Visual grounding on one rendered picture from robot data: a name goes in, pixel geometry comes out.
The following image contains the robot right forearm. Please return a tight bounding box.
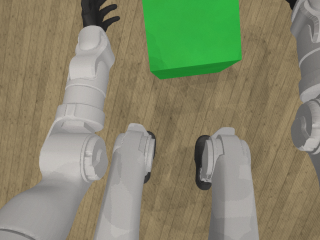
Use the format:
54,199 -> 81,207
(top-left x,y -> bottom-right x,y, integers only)
290,0 -> 320,103

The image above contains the right robot upper arm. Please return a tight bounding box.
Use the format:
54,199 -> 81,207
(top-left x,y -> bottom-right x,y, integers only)
291,98 -> 320,189

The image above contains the left robot upper arm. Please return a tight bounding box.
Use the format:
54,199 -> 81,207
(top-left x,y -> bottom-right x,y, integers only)
0,132 -> 108,240

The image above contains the robot left hand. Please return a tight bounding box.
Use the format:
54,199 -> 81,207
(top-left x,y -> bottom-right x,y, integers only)
81,0 -> 120,32

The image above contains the left robot thigh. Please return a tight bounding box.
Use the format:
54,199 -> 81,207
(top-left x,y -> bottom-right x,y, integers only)
93,130 -> 155,240

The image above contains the robot left forearm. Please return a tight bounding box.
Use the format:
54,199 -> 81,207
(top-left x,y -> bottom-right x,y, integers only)
39,25 -> 115,171

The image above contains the left robot foot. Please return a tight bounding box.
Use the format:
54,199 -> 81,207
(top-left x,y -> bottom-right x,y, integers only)
143,131 -> 156,184

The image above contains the robot right hand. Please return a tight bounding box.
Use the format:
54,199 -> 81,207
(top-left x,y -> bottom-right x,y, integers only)
286,0 -> 297,10

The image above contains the carton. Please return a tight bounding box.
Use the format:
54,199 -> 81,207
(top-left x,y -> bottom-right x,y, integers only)
142,0 -> 242,80

